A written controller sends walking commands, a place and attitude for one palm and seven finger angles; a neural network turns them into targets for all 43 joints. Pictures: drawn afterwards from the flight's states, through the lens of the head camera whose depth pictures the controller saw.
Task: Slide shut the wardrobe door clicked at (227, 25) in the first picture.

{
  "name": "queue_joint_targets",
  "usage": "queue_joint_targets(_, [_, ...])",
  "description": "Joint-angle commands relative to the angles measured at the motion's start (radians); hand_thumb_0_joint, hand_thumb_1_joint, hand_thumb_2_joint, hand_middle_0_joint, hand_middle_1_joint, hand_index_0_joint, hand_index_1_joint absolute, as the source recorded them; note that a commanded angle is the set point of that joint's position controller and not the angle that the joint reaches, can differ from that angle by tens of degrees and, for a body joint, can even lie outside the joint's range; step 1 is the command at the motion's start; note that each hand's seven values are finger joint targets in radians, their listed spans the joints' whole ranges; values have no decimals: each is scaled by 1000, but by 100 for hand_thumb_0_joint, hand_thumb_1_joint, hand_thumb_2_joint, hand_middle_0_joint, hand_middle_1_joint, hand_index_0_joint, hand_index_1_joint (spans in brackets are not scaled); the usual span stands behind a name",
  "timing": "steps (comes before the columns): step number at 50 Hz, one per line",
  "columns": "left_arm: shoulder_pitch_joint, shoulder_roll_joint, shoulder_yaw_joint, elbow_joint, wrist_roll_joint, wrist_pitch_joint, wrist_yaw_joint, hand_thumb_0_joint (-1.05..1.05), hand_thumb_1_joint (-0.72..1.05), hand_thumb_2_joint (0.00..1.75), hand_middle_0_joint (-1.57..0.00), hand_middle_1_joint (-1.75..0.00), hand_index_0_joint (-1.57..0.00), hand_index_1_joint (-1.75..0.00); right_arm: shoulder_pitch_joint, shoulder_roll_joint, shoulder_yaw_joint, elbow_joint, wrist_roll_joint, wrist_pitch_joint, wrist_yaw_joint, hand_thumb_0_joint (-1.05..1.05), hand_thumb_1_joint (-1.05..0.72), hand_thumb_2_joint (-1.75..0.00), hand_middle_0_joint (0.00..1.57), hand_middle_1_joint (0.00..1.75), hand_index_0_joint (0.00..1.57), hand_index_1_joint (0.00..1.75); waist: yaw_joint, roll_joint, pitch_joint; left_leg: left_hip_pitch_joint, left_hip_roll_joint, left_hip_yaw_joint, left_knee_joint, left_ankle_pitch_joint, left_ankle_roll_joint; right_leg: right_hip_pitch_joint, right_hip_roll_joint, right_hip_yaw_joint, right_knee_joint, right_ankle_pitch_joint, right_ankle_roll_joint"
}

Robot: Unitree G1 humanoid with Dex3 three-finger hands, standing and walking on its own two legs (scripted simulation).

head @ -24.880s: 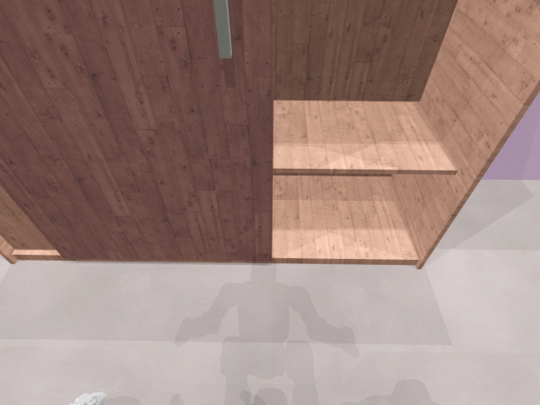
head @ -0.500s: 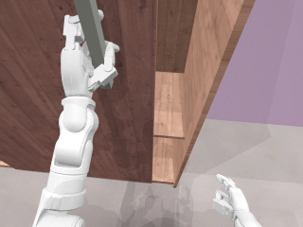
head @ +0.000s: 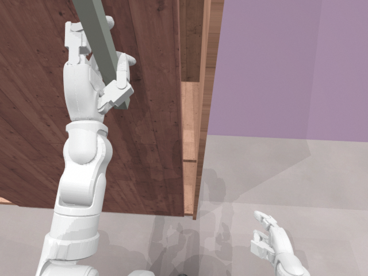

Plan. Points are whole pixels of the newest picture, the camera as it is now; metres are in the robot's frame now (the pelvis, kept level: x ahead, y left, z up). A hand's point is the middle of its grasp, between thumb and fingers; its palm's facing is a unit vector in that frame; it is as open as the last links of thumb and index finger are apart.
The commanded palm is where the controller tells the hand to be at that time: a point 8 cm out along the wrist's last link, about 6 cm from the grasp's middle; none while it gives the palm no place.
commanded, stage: step sideways, sliding the door along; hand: left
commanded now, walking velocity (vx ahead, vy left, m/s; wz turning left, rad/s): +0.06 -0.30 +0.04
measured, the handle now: (109, 46) +0.39 +0.18 +0.27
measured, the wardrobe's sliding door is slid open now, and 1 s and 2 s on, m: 0.04 0.00 0.00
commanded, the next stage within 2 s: stop walking and hold the door there in 0.48 s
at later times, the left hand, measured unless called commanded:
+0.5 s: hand (155, 80) +0.36 +0.10 +0.24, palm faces +0.46 -0.89 -0.04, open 7.4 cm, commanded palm +0.31 +0.07 +0.25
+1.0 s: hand (149, 81) +0.36 +0.11 +0.24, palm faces +0.39 -0.91 -0.14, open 7.3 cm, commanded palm +0.31 +0.13 +0.24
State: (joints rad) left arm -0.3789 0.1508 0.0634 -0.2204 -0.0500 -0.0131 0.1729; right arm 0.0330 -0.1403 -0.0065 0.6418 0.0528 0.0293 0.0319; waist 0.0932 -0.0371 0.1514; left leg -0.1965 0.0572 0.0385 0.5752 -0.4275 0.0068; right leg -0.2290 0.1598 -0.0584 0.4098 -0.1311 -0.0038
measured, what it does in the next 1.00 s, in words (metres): steps to the right: left foot, then right foot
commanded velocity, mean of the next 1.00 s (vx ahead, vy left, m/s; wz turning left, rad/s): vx -0.07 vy -0.18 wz -0.02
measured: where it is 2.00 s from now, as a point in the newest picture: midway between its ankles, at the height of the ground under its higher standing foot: outside the picture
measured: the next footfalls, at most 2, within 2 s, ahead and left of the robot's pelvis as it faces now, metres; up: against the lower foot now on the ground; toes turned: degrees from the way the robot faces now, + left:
left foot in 0.04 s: +0.01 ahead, +0.15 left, +0.00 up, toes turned +12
right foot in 0.24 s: +0.05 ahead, -0.24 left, +0.00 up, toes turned +0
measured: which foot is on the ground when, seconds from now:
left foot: up 0.00-0.02, down 0.04-1.00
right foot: down 0.00-0.00, up 0.02-0.22, down 0.24-1.00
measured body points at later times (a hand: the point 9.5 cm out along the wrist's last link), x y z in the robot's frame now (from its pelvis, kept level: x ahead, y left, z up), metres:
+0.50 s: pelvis +0.04 -0.13 -0.02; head +0.10 -0.13 +0.42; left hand +0.33 +0.15 +0.24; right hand +0.29 -0.31 -0.11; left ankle -0.02 +0.14 -0.73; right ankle +0.01 -0.25 -0.74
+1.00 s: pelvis +0.08 -0.09 +0.00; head +0.10 -0.10 +0.45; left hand +0.33 +0.16 +0.24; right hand +0.27 -0.33 -0.08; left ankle -0.02 +0.14 -0.72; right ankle +0.02 -0.24 -0.73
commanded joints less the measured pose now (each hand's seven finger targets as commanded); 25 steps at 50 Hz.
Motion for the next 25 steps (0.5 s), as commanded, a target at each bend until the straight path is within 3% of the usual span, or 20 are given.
queue_joint_targets(1, [-471,-31,-319,-395,-3,-155,-112,0,90,90,-45,-140,-45,-140,-185,-148,-67,-252,-46,-32,-6,0,-90,-90,20,30,20,30,-109,437,-463,240,472,-389,-277,849,230,-131,-131,190,863,-247,5])
queue_joint_targets(2, [-517,37,-199,-330,-16,-129,-123,0,90,90,-45,-140,-45,-140,-166,-193,-93,-261,-7,-6,14,0,-90,-90,20,30,20,30,-97,197,-476,274,498,-375,-249,786,280,-285,-99,232,1023,-323,22])
queue_joint_targets(3, [-534,77,-136,-332,-11,-144,-121,0,90,90,-45,-140,-45,-140,-156,-163,-89,-237,-14,-5,18,0,-90,-90,20,30,20,30,-89,96,-437,293,508,-331,-165,834,293,-364,-156,277,950,-393,13])
queue_joint_targets(4, [-546,30,-200,-376,-16,-158,-130,0,90,90,-45,-140,-45,-140,-143,-145,-69,-235,-23,-5,16,0,-90,-90,20,30,20,30,-89,124,-428,317,464,-258,-87,878,264,-358,-206,244,765,-457,7])
queue_joint_targets(5, [-574,-6,-244,-394,-6,-165,-134,0,90,90,-45,-140,-45,-140,-121,-140,-60,-237,-17,-18,19,0,-90,-90,20,30,20,30,-75,159,-452,332,405,-154,-52,915,212,-275,-207,160,554,-448,8])
queue_joint_targets(6, [-613,-61,-302,-379,0,-163,-138,0,90,90,-45,-140,-45,-140,-130,-135,-45,-246,-5,-34,22,0,-90,-90,20,30,20,30,-81,262,-454,310,335,-68,-46,910,167,-193,-172,54,451,-369,15])
queue_joint_targets(8, [-644,-117,-352,-345,6,-159,-152,0,90,90,-45,-140,-45,-140,-84,-136,-54,-246,10,-59,32,0,-90,-90,20,30,20,30,-110,320,-473,286,279,-52,9,877,116,-72,-134,-35,298,-226,24])
queue_joint_targets(11, [-597,-63,-315,-319,17,-139,-147,0,90,90,-45,-140,-45,-140,-83,-145,-61,-240,33,-71,22,0,-90,-90,20,30,20,30,-107,258,-435,224,180,-1,152,689,23,74,-145,-54,38,155,38])
queue_joint_targets(12, [-590,-37,-289,-316,18,-136,-138,0,90,90,-45,-140,-45,-140,-86,-128,-53,-233,30,-77,15,0,-90,-90,20,30,20,30,-116,180,-428,145,124,12,189,591,-7,133,-188,-23,20,407,29])
queue_joint_targets(13, [-573,13,-249,-336,12,-123,-118,0,90,90,-45,-140,-45,-140,-81,-122,-63,-209,36,-74,7,0,-90,-90,20,30,20,30,-127,33,-469,55,60,16,228,491,-32,204,-262,93,80,694,-21])
queue_joint_targets(14, [-535,51,-210,-308,17,-114,-104,0,90,90,-45,-140,-45,-140,-91,-132,-74,-196,28,-73,0,0,-90,-90,20,30,20,30,-114,-194,-491,-30,-3,19,276,360,-42,269,-310,218,135,831,-70])
queue_joint_targets(15, [-541,39,-219,-334,23,-115,-102,0,90,90,-45,-140,-45,-140,-89,-117,-61,-191,24,-68,-4,0,-90,-90,20,30,20,30,-117,-207,-475,-54,-4,-10,246,158,-18,257,-347,236,146,872,-84])
queue_joint_targets(16, [-542,27,-234,-377,8,-120,-94,0,90,90,-45,-140,-45,-140,-76,-111,-49,-170,20,-68,-9,0,-90,-90,20,30,20,30,-145,-54,-491,41,17,5,91,230,-9,210,-326,162,191,769,-41])
queue_joint_targets(17, [-537,9,-240,-422,-6,-128,-92,0,90,90,-45,-140,-45,-140,-95,-106,-52,-180,13,-68,-11,0,-90,-90,20,30,20,30,-141,92,-521,172,80,7,-16,524,6,134,-279,72,259,663,11])
queue_joint_targets(18, [-517,-4,-242,-433,-19,-141,-100,0,90,90,-45,-140,-45,-140,-95,-134,-65,-195,4,-69,-6,0,-90,-90,20,30,20,30,-125,203,-555,266,199,-88,-50,791,49,89,-219,14,305,467,50])
queue_joint_targets(19, [-506,-8,-241,-444,-33,-154,-110,0,90,90,-45,-140,-45,-140,-101,-141,-67,-215,2,-71,2,0,-90,-90,20,30,20,30,-115,294,-527,291,287,-114,-46,919,83,49,-197,-2,289,170,57])
queue_joint_targets(20, [-495,1,-232,-431,-28,-161,-117,0,90,90,-45,-140,-45,-140,-93,-144,-73,-225,6,-74,12,0,-90,-90,20,30,20,30,-103,298,-498,297,307,-93,-26,934,81,36,-186,3,239,19,45])
queue_joint_targets(22, [-444,17,-215,-402,-17,-160,-119,0,90,90,-45,-140,-45,-140,-67,-158,-82,-238,15,-85,14,0,-90,-90,20,30,20,30,-102,189,-450,300,272,-22,49,892,36,33,-188,-5,120,149,45])
queue_joint_targets(24, [-409,68,-189,-434,-12,-154,-117,0,90,90,-45,-140,-45,-140,-47,-151,-80,-241,24,-96,10,0,-90,-90,20,30,20,30,-112,30,-485,199,170,47,145,687,-13,162,-265,59,66,629,27])
queue_joint_targets(25, [-383,82,-176,-422,-8,-151,-115,0,90,90,-45,-140,-45,-140,-41,-150,-86,-234,25,-98,7,0,-90,-90,20,30,20,30,-119,-77,-494,109,121,55,165,522,-28,221,-305,124,113,822,-4])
